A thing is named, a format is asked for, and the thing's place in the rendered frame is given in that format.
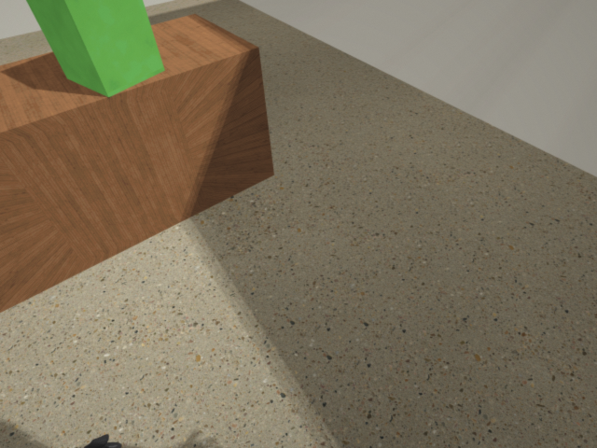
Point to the pedestal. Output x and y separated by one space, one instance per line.
84 176

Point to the carton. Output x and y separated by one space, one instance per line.
104 45

